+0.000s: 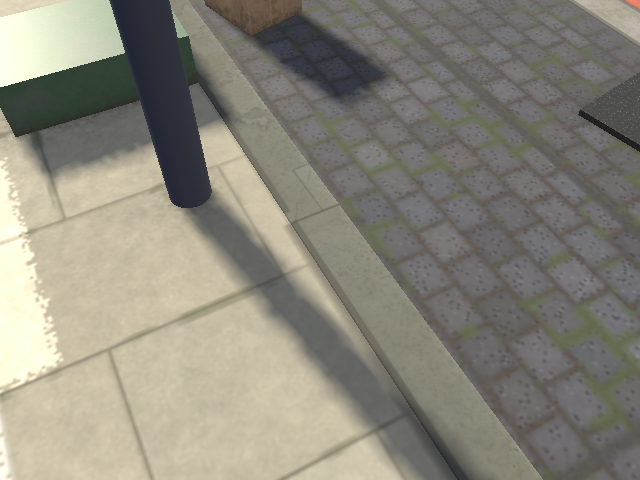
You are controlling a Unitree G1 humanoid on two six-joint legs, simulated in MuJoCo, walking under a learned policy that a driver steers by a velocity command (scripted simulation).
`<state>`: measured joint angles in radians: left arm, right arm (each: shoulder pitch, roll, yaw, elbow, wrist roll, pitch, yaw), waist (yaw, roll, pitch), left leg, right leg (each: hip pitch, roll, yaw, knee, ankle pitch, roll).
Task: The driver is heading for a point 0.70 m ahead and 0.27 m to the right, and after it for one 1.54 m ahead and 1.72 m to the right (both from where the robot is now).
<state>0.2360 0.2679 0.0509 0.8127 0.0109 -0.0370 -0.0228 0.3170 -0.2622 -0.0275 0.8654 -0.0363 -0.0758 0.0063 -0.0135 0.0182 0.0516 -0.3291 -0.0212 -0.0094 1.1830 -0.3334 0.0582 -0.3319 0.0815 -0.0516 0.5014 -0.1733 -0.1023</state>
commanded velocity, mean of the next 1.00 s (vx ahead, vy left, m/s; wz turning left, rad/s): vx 0.50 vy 0.00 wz -0.54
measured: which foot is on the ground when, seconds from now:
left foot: up 0.00-0.36, down 0.38-0.92, up 0.94-1.00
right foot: down 0.00-0.40, up 0.42-0.88, down 0.90-1.00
